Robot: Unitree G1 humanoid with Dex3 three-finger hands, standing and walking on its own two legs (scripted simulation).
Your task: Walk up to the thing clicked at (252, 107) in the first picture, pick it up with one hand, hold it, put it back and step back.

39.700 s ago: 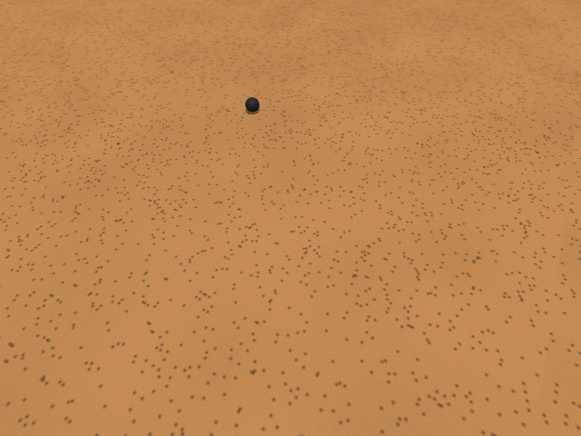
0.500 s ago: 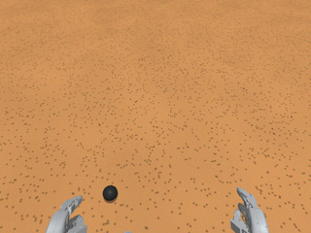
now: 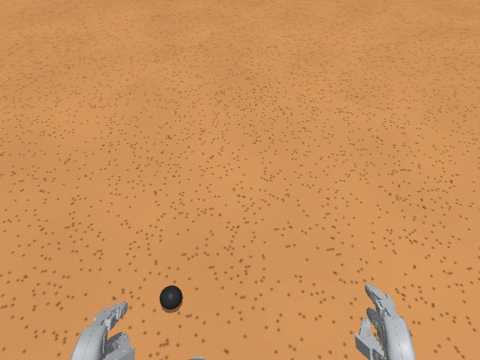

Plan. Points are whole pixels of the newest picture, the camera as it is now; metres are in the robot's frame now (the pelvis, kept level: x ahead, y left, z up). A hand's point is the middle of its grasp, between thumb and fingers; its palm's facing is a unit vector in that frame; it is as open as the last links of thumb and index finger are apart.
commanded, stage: home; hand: left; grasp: from above
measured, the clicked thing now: (171, 297) +0.47 +0.26 -0.67
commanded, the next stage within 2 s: stand in 0.82 s
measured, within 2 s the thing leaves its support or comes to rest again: neither
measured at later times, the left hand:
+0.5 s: hand (133, 350) +0.17 +0.17 -0.05, palm faces +0.04 -0.98 -0.20, open 7.4 cm
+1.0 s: hand (127, 349) +0.17 +0.19 -0.07, palm faces +0.01 -0.96 -0.28, open 7.4 cm
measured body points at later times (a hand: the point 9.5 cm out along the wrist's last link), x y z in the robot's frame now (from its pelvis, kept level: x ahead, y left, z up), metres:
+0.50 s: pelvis +0.01 +0.00 +0.00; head +0.02 +0.00 +0.45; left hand +0.16 +0.23 -0.03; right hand +0.16 -0.25 -0.06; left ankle +0.02 +0.12 -0.68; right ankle +0.00 -0.13 -0.68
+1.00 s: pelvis +0.00 +0.00 +0.01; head +0.02 +0.00 +0.46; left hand +0.17 +0.24 -0.05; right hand +0.16 -0.25 -0.08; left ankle +0.02 +0.12 -0.68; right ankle +0.00 -0.13 -0.68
